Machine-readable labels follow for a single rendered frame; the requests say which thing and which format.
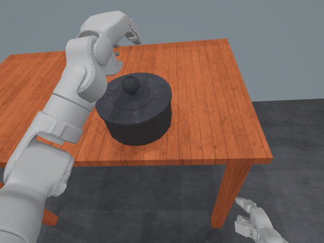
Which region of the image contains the left robot hand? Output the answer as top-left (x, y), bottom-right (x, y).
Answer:
top-left (80, 11), bottom-right (142, 76)

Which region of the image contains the left robot forearm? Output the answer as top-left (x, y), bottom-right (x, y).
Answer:
top-left (4, 28), bottom-right (113, 184)

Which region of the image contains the right robot forearm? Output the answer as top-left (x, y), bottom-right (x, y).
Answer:
top-left (257, 227), bottom-right (288, 243)

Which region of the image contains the right robot hand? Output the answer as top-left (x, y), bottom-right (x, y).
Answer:
top-left (234, 197), bottom-right (273, 243)

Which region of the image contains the pot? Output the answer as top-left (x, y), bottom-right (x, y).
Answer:
top-left (105, 103), bottom-right (172, 146)

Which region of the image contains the lid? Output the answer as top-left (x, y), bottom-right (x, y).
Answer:
top-left (95, 72), bottom-right (172, 127)

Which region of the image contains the knob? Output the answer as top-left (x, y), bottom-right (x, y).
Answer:
top-left (121, 76), bottom-right (140, 94)

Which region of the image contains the table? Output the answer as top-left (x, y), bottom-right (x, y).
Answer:
top-left (0, 38), bottom-right (273, 229)

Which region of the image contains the left robot upper arm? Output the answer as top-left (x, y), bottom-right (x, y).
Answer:
top-left (0, 139), bottom-right (74, 243)

